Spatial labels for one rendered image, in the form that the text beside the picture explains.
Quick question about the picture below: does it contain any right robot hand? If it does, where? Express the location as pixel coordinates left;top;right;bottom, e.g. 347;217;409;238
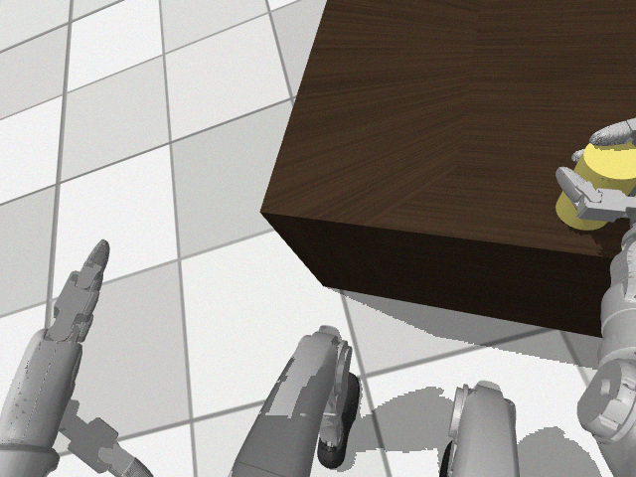
556;118;636;229

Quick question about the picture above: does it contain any left robot hand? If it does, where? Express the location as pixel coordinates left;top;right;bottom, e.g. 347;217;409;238
0;239;154;477

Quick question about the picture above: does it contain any can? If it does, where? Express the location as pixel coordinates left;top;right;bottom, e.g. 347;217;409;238
556;141;636;231

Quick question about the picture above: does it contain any left robot foot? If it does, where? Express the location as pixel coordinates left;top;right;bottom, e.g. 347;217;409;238
317;372;360;469

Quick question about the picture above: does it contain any right robot arm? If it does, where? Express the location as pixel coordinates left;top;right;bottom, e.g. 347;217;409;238
577;226;636;477

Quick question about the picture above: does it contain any left robot arm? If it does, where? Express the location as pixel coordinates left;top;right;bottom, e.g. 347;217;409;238
0;444;60;477

